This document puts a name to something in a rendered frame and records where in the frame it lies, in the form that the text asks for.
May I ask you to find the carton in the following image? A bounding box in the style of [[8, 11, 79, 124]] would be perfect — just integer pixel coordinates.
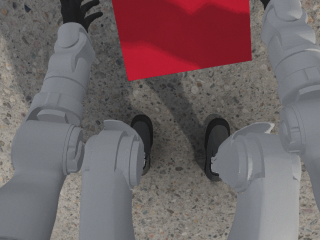
[[111, 0, 252, 81]]

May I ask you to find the right robot forearm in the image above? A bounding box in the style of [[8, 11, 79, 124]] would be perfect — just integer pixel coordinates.
[[260, 0, 320, 107]]

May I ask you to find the left robot hand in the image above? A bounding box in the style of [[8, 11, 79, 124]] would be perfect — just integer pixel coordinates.
[[60, 0, 103, 33]]

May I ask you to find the left robot forearm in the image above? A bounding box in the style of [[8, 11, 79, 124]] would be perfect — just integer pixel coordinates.
[[10, 22, 96, 169]]

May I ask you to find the left robot upper arm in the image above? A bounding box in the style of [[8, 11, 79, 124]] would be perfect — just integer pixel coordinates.
[[0, 120, 85, 240]]

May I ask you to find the left robot foot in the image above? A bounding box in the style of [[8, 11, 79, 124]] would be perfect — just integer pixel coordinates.
[[130, 114, 153, 176]]

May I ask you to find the right robot upper arm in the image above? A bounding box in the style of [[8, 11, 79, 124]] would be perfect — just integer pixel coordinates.
[[278, 98, 320, 213]]

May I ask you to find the left robot shin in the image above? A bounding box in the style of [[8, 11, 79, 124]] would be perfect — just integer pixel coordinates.
[[81, 120, 146, 174]]

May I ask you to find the right robot hand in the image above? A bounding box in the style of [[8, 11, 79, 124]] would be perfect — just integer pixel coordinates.
[[260, 0, 270, 10]]

